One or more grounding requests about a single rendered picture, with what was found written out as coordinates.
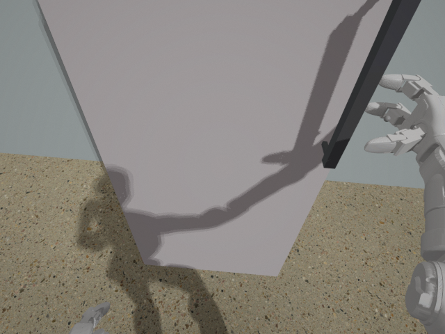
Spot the robot right upper arm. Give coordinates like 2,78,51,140
405,260,445,334

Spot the robot right hand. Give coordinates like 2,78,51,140
364,74,445,156

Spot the handle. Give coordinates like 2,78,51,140
321,0,421,169

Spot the fridge door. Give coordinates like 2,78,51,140
38,0,393,276

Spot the robot right forearm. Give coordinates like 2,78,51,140
416,135,445,263

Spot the robot left hand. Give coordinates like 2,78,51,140
69,302,110,334

